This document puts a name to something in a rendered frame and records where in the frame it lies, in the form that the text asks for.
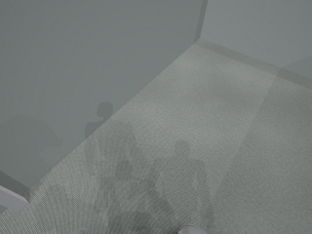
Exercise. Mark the panel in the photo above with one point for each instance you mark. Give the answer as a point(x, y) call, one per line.
point(12, 200)

